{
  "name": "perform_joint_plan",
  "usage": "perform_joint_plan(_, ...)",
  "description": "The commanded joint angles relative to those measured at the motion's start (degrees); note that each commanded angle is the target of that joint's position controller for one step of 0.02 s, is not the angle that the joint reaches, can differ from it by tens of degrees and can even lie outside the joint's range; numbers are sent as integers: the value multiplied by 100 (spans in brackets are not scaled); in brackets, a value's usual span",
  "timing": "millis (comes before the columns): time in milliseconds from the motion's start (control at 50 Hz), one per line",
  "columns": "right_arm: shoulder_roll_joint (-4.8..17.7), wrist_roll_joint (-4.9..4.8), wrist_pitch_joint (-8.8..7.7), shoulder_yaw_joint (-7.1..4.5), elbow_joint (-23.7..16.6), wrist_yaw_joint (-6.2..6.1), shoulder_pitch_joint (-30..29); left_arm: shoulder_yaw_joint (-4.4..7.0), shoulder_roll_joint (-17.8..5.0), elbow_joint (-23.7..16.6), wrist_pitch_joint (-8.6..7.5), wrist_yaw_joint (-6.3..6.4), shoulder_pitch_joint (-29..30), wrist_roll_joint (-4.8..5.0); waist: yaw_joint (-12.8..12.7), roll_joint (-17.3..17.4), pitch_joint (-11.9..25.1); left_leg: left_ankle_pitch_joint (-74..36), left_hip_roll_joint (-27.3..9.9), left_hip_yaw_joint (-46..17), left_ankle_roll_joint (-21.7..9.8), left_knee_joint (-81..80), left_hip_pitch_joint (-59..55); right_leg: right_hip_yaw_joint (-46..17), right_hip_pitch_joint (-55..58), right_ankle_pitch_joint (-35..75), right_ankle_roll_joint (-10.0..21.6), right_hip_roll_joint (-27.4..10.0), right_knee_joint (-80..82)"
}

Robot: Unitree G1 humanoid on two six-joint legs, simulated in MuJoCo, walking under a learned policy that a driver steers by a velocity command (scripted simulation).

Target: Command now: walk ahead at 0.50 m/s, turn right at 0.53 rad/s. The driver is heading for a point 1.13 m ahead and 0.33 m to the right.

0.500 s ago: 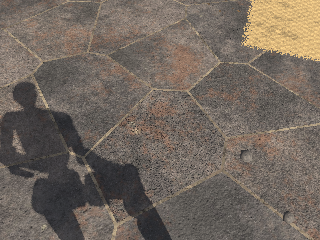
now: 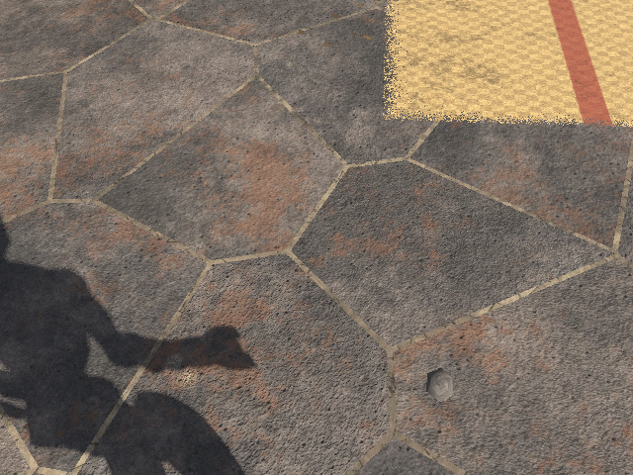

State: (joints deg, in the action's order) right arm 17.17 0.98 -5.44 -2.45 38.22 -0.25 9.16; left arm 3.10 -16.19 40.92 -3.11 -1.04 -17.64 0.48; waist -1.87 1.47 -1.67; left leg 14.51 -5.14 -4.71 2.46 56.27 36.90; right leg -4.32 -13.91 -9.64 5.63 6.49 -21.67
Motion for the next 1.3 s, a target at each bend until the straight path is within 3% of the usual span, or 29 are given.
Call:
perform_joint_plan(20, 309, 17, -20, -72, -346, -35, -183, 278, -994, -388, -70, 119, 172, 61, 78, -523, 255, -1098, 169, 186, 182, -1092, -373, -968, -282, 1371, 891, -1159, 803)
perform_joint_plan(140, 451, -134, -165, -122, -518, 110, -995, 292, -985, -207, 74, 193, -318, 128, -230, -707, 271, -1670, 552, 23, 96, -2698, -901, -1626, 286, 486, 616, -1293, 265)
perform_joint_plan(180, 594, -157, -216, -200, -492, 132, -826, 306, -983, -220, 103, 204, -250, 103, -77, -856, 276, -1219, 557, -30, -70, -2875, -1162, -1980, 535, 475, 512, -1415, -54)
perform_joint_plan(220, 782, -113, -270, -328, -310, 86, -30, 241, -757, -298, 110, 189, -102, 73, 375, -870, 626, -1169, 416, 20, -385, -3201, -2406, -1884, 360, 718, 255, -1113, -814)
perform_joint_plan(240, 1075, -9, -286, -417, -261, 29, 757, 115, -416, -409, 77, 161, -78, 3, 728, -355, 1343, -854, -484, -789, -763, -3100, -3769, -1434, -232, 196, 43, -782, -2249)
perform_joint_plan(260, 1532, 58, -196, -542, -40, 39, 1309, 1, -89, -588, 23, 162, -817, 134, 463, 1529, 2055, 348, -1733, -3286, -1691, -3491, -5616, -593, -2232, -2095, -334, 13, -4091)
perform_joint_plan(280, 1065, -87, -163, -453, -74, 76, 1299, 80, -625, -476, 12, 175, -838, 177, 557, 1331, 1782, 1538, -1919, -4022, -1696, -3795, -5531, -647, -3030, -2346, -424, -430, -4963)
perform_joint_plan(300, 727, -103, -130, -359, -122, 52, 1095, 182, -959, -504, 42, 171, -281, 152, 716, 735, 1064, 1486, -1665, -3175, -1445, -3870, -4910, -596, -3232, -1815, -473, -629, -5248)
perform_joint_plan(320, 624, -54, -91, -308, -146, 42, 842, 192, -925, -573, 70, 176, 44, 93, 653, 337, 662, 759, -1418, -2414, -1289, -3923, -4285, -408, -3111, -1403, -519, -810, -5216)
perform_joint_plan(380, 392, -18, -85, -225, -31, 24, 526, 211, -673, -692, 119, 88, 212, 119, 377, 555, 168, -473, -929, -1106, -1183, -4330, -3231, -262, -2657, -871, -562, -1157, -4694)
perform_joint_plan(480, 678, -52, -123, -330, 249, 18, 552, 133, -370, -856, 202, 44, 589, 69, 344, 328, 35, -1498, -1035, -147, -1374, -4675, -3183, -112, -2909, -233, -701, -1297, -3819)
perform_joint_plan(580, 862, -99, -30, -358, 475, -22, 645, 66, -232, -989, 113, -121, 1344, 80, 596, 217, -112, -1893, -877, 829, -1133, -4646, -3384, 286, -2547, 1039, -581, -1195, -2282)
perform_joint_plan(660, 1066, -216, 80, -421, 656, -19, 851, 92, -303, -1207, 114, -244, 1771, 103, 638, 249, -274, -2493, -1079, 1163, -981, -4411, -3911, 604, -2352, 640, -314, -1045, -1628)
perform_joint_plan(700, 1246, -271, 146, -479, 666, -51, 812, 194, -493, -1222, 146, -256, 1533, 60, 387, 416, -33, -4338, -1092, 1394, -867, -3717, -4132, 911, -1756, 43, -67, -709, -1504)
perform_joint_plan(740, 1254, -310, 215, -473, 635, -97, 717, 466, -932, -876, 197, -185, 101, 64, -446, 316, 745, -5257, -850, 1689, -639, -1784, -3655, 1091, 243, 247, 312, -233, -1042)
perform_joint_plan(760, 962, -153, 185, -354, 531, -111, 833, 643, -1373, -667, 260, -61, -820, 90, -793, -325, 1265, -3296, -614, 1676, -392, -8, -2184, -38, 2031, 354, 643, -867, -983)
perform_joint_plan(780, 179, 34, 33, -84, 165, -13, 1378, 677, -1996, -761, 185, -49, -504, 121, 18, -1807, 1859, 1922, 581, 1011, -93, 1929, 273, -3448, 3684, -772, 1743, -2319, -334)
perform_joint_plan(800, 713, -165, -160, -165, 125, 65, 691, 530, -1442, -879, 98, -82, -710, 104, -518, -1077, 2316, 1868, 510, -103, -181, 2404, 840, -4240, 3769, -1471, 1739, -2503, 395)
perform_joint_plan(820, 910, -345, -250, -217, -41, 98, 201, 434, -1179, -794, 17, -97, -518, 54, -512, -847, 1430, 1283, 293, -55, -289, 2238, 1188, -3441, 3137, -1031, 1466, -2357, 498)
perform_joint_plan(840, 821, -266, -294, -181, -29, 60, 147, 387, -1056, -800, -20, -91, -186, 65, -244, -364, 963, 792, 63, -41, -318, 1740, 930, -2798, 2280, -417, 1292, -2112, 491)
perform_joint_plan(880, 863, -67, -227, -234, 63, 26, 294, 291, -806, -931, -30, -55, 388, -31, 199, -373, 586, 377, -182, -75, -223, 1057, 152, -2007, 1041, 757, 1142, -1756, 635)
perform_joint_plan(960, 579, 19, -33, -173, 32, 16, 141, 309, -904, -786, -67, 70, 334, 3, 296, -349, 347, -133, -77, 129, 106, 93, -134, -1392, 151, 1597, 1174, -1495, 857)
perform_joint_plan(1060, 251, -46, -74, -12, -116, 133, -857, 281, -898, -453, -44, 162, -115, 40, -173, -539, 158, -2158, 216, 290, 139, -1963, -706, -803, -82, 943, 732, -1176, 852)
perform_joint_plan(1180, 550, -118, -161, -114, -298, 242, -1181, 294, -954, -84, 11, 158, -519, 57, -246, -710, -62, -1495, 311, 193, -276, -2732, -585, -1409, 1025, 998, 606, -1753, 339)
perform_joint_plan(1220, 660, -103, -187, -192, -181, 222, -650, 292, -945, -66, 61, 163, -385, 53, 77, -802, 119, -1151, 478, 417, -509, -2992, -1289, -1352, 1184, 2089, 451, -1656, -194)
perform_joint_plan(1240, 849, -77, -196, -289, 1, 195, 37, 238, -824, -94, 72, 163, -315, 12, 398, -700, 631, -1357, 415, 429, -720, -2966, -2251, -1028, 1098, 2759, 296, -1359, -1035)
perform_joint_plan(1260, 1176, -15, -197, -364, 116, 182, 943, 134, -604, -211, 66, 181, -445, -98, 667, -130, 1543, -1668, -464, -597, -1194, -2670, -3897, -676, 210, 1826, 67, -973, -2627)
perform_joint_plan(1280, 1530, -57, -122, -488, 356, 225, 1480, 28, -245, -210, -23, 162, -1186, 19, 476, 1584, 2185, -297, -1520, -3198, -2158, -3309, -5694, -125, -1891, -1342, -447, -97, -4628)
perform_joint_plan(1300, 1024, -253, -100, -350, 368, 268, 1505, 69, -646, -206, -88, 144, -894, 44, 628, 1242, 1897, 1097, -1546, -4063, -2090, -3935, -5699, -463, -2748, -2209, -451, -317, -5168)
